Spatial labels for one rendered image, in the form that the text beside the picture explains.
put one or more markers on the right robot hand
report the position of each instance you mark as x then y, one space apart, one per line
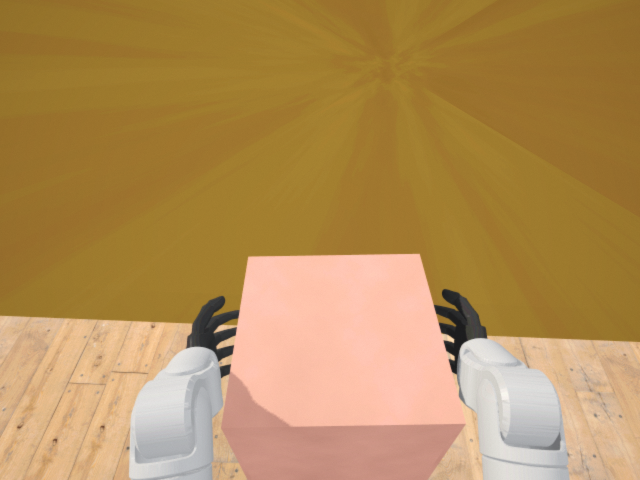
467 323

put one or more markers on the robot right forearm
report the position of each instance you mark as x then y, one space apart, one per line
520 425

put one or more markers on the left robot hand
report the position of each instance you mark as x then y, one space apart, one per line
203 331

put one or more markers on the robot left forearm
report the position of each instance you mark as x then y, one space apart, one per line
171 434

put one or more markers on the carton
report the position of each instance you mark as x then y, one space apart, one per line
339 371

